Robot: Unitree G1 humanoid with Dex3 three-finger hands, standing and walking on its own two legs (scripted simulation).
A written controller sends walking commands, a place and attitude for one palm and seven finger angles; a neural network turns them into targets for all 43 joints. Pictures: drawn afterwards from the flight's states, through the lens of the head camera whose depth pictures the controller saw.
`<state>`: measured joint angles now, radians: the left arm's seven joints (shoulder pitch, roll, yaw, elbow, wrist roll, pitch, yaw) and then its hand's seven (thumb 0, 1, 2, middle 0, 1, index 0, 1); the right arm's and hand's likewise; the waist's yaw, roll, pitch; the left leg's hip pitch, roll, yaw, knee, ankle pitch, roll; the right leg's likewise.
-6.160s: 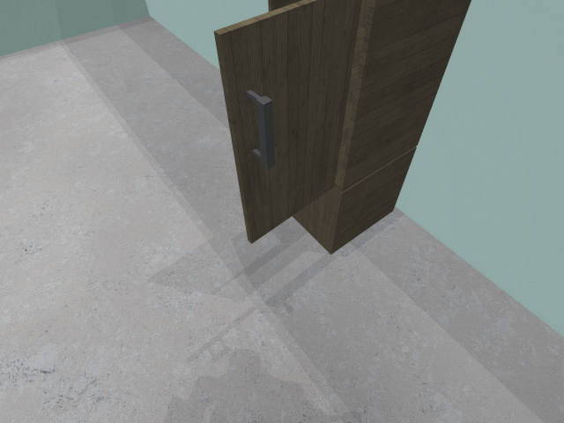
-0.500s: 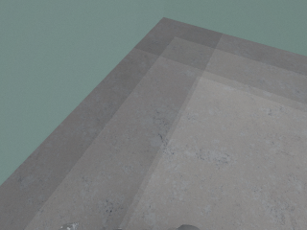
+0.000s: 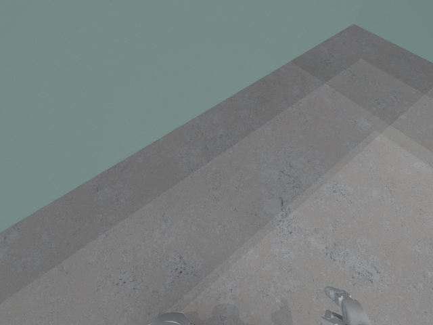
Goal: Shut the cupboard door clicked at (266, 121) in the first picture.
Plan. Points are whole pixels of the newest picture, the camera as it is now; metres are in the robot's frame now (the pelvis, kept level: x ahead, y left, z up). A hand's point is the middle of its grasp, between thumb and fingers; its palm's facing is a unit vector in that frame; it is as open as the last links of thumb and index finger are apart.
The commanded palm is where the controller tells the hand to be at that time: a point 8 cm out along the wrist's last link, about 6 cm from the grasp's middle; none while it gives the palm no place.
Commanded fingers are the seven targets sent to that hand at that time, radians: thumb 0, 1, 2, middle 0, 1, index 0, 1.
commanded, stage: walk to a spot facing it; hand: left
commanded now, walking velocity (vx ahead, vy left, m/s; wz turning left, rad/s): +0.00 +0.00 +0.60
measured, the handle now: out of the picture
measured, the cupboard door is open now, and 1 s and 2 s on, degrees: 93 93 93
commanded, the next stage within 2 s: none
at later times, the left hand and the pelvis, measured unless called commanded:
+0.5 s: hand out of the picture +0.07 +0.16 -0.15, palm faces +0.29 -0.92 -0.27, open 7.4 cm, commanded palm none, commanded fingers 0.00 0.90 0.90 -0.20 -0.30 -0.20 -0.30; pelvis +0.03 -0.06 +0.00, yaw +19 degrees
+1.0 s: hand out of the picture +0.01 +0.14 -0.15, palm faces +0.59 -0.74 -0.32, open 7.4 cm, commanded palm none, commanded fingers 0.00 0.90 0.90 -0.20 -0.30 -0.20 -0.30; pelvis +0.06 -0.09 +0.00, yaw +37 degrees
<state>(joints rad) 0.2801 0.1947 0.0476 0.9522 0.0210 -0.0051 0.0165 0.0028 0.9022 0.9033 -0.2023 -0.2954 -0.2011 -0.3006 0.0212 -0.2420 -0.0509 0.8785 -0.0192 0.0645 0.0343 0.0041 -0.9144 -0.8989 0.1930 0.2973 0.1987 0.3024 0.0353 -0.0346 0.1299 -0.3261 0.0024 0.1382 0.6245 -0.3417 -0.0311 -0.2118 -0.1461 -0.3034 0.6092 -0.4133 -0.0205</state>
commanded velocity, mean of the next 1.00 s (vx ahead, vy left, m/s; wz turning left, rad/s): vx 0.00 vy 0.00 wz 0.60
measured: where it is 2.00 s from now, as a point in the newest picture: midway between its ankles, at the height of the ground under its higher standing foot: outside the picture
